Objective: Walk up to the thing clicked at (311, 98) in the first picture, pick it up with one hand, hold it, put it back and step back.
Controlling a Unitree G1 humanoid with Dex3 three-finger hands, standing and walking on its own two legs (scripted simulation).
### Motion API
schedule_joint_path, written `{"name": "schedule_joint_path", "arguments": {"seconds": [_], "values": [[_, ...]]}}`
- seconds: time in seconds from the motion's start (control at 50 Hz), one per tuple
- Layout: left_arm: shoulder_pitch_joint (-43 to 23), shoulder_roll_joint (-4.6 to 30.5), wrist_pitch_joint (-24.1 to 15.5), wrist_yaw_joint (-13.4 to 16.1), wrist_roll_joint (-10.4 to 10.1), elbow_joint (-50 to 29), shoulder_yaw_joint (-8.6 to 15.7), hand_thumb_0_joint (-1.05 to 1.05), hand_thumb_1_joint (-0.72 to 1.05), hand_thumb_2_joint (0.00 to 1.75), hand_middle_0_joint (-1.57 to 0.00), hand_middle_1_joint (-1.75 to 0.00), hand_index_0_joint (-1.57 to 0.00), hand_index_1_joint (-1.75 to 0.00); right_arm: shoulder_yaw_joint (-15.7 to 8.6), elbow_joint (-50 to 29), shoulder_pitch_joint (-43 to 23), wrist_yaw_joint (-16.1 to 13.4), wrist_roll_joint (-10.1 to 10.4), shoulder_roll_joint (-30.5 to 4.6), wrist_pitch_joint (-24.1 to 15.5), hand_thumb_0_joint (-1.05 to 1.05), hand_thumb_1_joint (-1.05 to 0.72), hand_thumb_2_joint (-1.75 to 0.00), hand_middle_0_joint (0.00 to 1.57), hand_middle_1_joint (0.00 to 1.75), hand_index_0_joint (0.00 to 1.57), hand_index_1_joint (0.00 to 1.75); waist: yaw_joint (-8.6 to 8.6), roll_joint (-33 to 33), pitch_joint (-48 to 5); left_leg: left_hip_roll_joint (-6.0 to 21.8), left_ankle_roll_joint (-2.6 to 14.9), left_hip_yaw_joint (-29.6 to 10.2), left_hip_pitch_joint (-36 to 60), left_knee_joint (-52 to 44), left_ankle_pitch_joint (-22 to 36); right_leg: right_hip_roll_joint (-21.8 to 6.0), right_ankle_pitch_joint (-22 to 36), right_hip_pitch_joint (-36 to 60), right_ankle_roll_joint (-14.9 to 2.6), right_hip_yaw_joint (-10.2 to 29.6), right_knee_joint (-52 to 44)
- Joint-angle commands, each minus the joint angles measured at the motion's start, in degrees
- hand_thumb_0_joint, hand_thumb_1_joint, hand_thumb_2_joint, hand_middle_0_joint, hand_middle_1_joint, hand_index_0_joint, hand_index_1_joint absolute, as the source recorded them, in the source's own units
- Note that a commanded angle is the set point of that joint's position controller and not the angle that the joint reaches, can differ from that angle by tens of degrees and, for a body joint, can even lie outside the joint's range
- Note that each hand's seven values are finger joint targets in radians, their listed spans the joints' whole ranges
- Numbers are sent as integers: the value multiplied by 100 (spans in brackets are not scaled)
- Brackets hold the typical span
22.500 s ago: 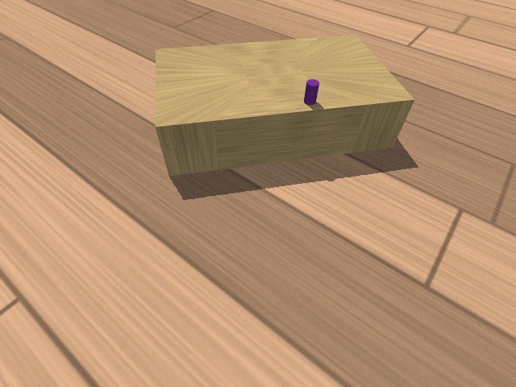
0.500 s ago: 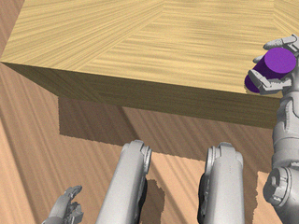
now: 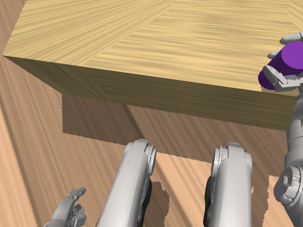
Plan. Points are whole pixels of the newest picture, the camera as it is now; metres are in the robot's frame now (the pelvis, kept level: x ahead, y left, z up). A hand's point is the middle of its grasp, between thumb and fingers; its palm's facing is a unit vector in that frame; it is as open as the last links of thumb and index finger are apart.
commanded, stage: open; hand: right
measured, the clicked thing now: (282, 68) +0.49 -0.26 -0.01
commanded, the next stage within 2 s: withdraw in 0.44 s
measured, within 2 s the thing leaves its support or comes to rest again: neither
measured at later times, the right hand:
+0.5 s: hand (285, 63) +0.49 -0.26 +0.01, palm faces +0.16 +0.99 -0.02, open 12.4 cm
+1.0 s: hand out of the picture +0.50 -0.34 +0.12, palm faces +0.25 +0.96 -0.07, open 15.8 cm
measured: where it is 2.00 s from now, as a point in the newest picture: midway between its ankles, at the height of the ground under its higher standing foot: (174, 213)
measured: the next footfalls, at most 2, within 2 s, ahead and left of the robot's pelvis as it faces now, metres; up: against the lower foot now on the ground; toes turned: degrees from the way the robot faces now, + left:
none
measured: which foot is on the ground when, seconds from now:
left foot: down 0.00-1.00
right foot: down 0.00-1.00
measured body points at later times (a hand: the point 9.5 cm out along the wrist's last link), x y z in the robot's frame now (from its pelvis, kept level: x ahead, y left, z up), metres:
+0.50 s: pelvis +0.00 +0.00 +0.00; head +0.21 -0.05 +0.40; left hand +0.12 +0.27 -0.13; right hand +0.48 -0.31 +0.01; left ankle +0.08 +0.11 -0.36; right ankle +0.10 -0.17 -0.36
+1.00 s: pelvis +0.01 -0.01 +0.06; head +0.21 -0.05 +0.46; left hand +0.12 +0.27 -0.06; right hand +0.48 -0.39 +0.13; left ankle +0.08 +0.11 -0.36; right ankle +0.10 -0.17 -0.36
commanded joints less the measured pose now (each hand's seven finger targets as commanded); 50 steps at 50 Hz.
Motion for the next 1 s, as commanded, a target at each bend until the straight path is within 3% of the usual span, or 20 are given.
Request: {"name": "schedule_joint_path", "arguments": {"seconds": [0.0, 0.08, 0.16, 0.2, 0.22, 0.24, 0.26, 0.36, 0.5, 0.54, 0.58, 0.7, 0.76, 0.8, 0.82, 0.84, 0.88, 0.9, 0.94, 0.98], "values": [[820, 1161, -71, 103, -10, -307, 389, 0, 94, 87, -20, -30, -21, -28, -163, -1194, -1933, -17, 127, -1406, -300, 0, -1, -86, 120, 106, 121, 106, 10, -870, -3906, 22, 223, 349, 1804, -1822, 1222, 18, 353, 2898, -573, -725, -996], [831, 1133, -79, 128, -1, -282, 370, 0, 94, 87, -19, -29, -20, -28, -83, -1252, -2126, -17, 144, -1460, -249, 0, 20, -56, 111, 86, 112, 86, 39, -882, -3835, 8, 217, 275, 1850, -1887, 1150, 12, 259, 2645, -588, -749, -902], [873, 1133, -89, 124, -4, -285, 369, 0, 92, 89, -19, -29, -19, -28, -76, -1283, -1926, -16, 133, -1394, -195, 0, 37, -43, 89, 69, 90, 69, 13, -835, -3832, 4, 205, 318, 1892, -1869, 1279, 5, 394, 2771, -581, -742, -932], [811, 1150, -93, 133, -32, -319, 354, 0, 92, 89, -19, -29, -19, -29, -105, -1252, -1963, -34, 132, -1464, -166, 0, 40, -37, 83, 62, 83, 62, -6, -869, -3798, -1, 220, 324, 1824, -1871, 1059, 12, 204, 2702, -577, -718, -970], [812, 1220, -102, 134, -40, -327, 389, 0, 92, 89, -19, -30, -20, -29, -162, -1055, -1784, -26, 135, -1483, -129, 0, 38, -39, 82, 63, 83, 63, 43, -854, -3642, -4, 228, 376, 1697, -1879, 945, 18, 97, 2674, -575, -692, -1035], [816, 1193, -104, 132, -29, -290, 377, 0, 92, 89, -19, -30, -20, -29, -49, -1303, -1957, -21, 165, -1358, -166, 0, 39, -37, 81, 61, 81, 61, 1, -1013, -3624, 4, 246, 374, 1624, -1822, 1004, 19, 151, 2761, -560, -702, -1042], [796, 1164, -110, 135, -40, -306, 349, 0, 92, 89, -19, -30, -20, -29, -99, -1378, -2025, -36, 178, -1448, -169, 0, 41, -35, 78, 59, 78, 59, -31, -1037, -3658, -7, 256, 357, 1578, -1840, 946, 13, 101, 2761, -569, -706, -1038], [883, 1122, -104, 126, -20, -323, 332, 0, 92, 89, -19, -29, -19, -29, -116, -1367, -1735, -69, 177, -1420, -158, 0, 40, -33, 66, 52, 66, 52, -20, -850, -3918, -11, 188, 320, 2049, -1830, 1593, -5, 671, 2792, -594, -721, -872], [849, 1133, -78, 124, -24, -335, 349, 0, 92, 88, -19, -30, -20, -29, -45, -1551, -1739, -100, 147, -1327, -135, 0, 35, -33, 56, 46, 55, 46, 17, -905, -3829, -4, 197, 361, 1946, -1831, 1522, -7, 600, 2841, -585, -696, -930], [840, 1120, -74, 119, -18, -313, 343, 0, 91, 89, -19, -28, -19, -29, 4, -1558, -1849, -104, 154, -1301, -140, 0, 31, -36, 43, 42, 43, 42, 36, -947, -3754, -3, 208, 336, 1883, -1818, 1438, -8, 518, 2764, -581, -703, -915], [810, 1167, -73, 129, -34, -347, 356, 0, 91, 89, -19, -28, -19, -29, -144, -1792, -1927, -134, 134, -1606, -156, 0, 27, -33, 40, 38, 39, 38, -90, -1087, -3928, 2, 230, 349, 1843, -1779, 1342, -12, 474, 2949, -564, -700, -962], [843, 1221, -4, 206, -121, -417, 457, 0, 90, 89, -19, -28, -18, -29, -484, -2402, -2364, -223, 139, -2185, 66, 0, 28, -27, 35, 31, 34, 31, -195, -1384, -4640, 10, 231, 278, 2296, -2060, 1296, -11, 455, 3576, -540, -761, -1342], [925, 1311, 31, 307, -204, -386, 533, 0, 89, 90, -19, -28, -18, -29, -654, -2332, -2332, -230, 148, -2517, 317, 0, 32, -22, 30, 26, 29, 26, -162, -1269, -4698, 20, 190, 166, 2658, -2425, 1318, -21, 439, 3722, -565, -812, -1514], [956, 1223, 40, 341, -245, -346, 480, 0, 89, 89, -19, -28, -18, -29, -738, -2200, -2293, -174, 195, -2578, 428, 0, 36, -18, 26, 22, 25, 22, -98, -1026, -4563, 18, 151, 121, 2853, -2572, 1493, -34, 579, 3642, -603, -801, -1550], [973, 1294, 36, 361, -276, -286, 516, 0, 89, 89, -19, -28, -18, -29, -762, -1678, -1978, -116, 184, -2627, 524, 0, 38, -17, 24, 21, 24, 21, -46, -935, -4235, 21, 147, 127, 2834, -2659, 1439, -22, 513, 3482, -620, -787, -1619], [1023, 1255, 37, 369, -295, -346, 517, 0, 89, 89, -19, -28, -18, -29, -872, -1814, -1984, -70, 192, -2770, 555, 0, 41, -15, 22, 19, 21, 18, -28, -811, -4253, 19, 121, 68, 3064, -2805, 1544, -40, 593, 3442, -642, -794, -1665], [1022, 1268, 27, 374, -345, -316, 501, 0, 89, 89, -19, -28, -18, -29, -836, -1282, -1790, 110, 170, -2762, 648, 0, 42, -12, 19, 16, 18, 16, 69, -668, -3932, 45, 114, 80, 3069, -2911, 1547, -23, 597, 3411, -669, -764, -1804], [959, 1190, 5, 361, -369, -327, 424, 0, 89, 89, -19, -28, -19, -29, -745, -847, -1633, 210, 190, -2538, 687, 0, 45, -10, 17, 13, 16, 13, 119, -550, -3633, 41, 117, 98, 2949, -2942, 1517, -14, 554, 3320, -687, -743, -1897], [1006, 1268, -26, 351, -393, -293, 463, 0, 89, 88, -19, -29, -19, -29, -629, -808, -1972, 405, 187, -2607, 673, 0, 50, -5, 11, 7, 10, 7, 254, -628, -3286, 65, 139, 100, 2781, -3083, 1388, -16, 434, 3366, -701, -687, -2039], [985, 1203, -94, 312, -414, -339, 385, 0, 89, 88, -20, -29, -20, -29, -327, -618, -2125, 612, 200, -2277, 672, 0, 50, -5, 9, 6, 9, 6, 393, -684, -3096, 86, 155, 149, 2580, -3137, 1353, -4, 408, 3559, -708, -639, -2168]]}}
